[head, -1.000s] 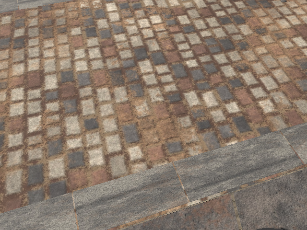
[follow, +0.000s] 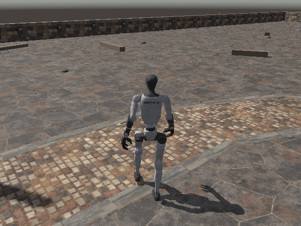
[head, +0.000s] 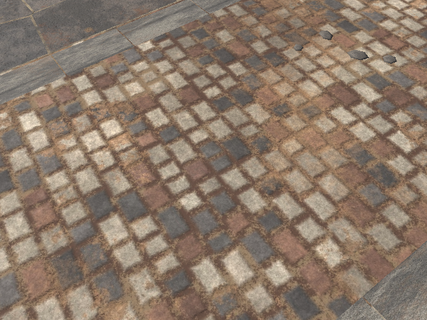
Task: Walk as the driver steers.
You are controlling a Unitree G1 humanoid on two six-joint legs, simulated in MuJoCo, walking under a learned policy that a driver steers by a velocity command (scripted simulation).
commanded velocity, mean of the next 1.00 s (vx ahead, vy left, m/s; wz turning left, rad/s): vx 0.50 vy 0.00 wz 0.02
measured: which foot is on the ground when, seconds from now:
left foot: up 0.00-0.10, down 0.12-0.68, up 0.70-1.00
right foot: down 0.00-0.12, up 0.14-0.64, down 0.66-1.00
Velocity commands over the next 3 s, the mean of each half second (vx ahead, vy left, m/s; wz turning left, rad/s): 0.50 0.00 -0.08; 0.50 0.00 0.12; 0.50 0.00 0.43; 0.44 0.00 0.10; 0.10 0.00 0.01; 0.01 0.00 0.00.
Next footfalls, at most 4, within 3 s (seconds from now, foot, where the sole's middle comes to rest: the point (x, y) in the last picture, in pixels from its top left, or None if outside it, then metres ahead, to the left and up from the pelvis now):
0.12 left None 0.25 0.12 -0.78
0.66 right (271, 300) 0.53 -0.08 -0.78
1.22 left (216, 220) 0.80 0.11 -0.78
1.76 right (237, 141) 1.17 0.05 -0.78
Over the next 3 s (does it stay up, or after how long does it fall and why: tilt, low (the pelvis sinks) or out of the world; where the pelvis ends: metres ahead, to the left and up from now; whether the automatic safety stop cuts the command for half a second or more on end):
stays up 1.16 0.15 0.00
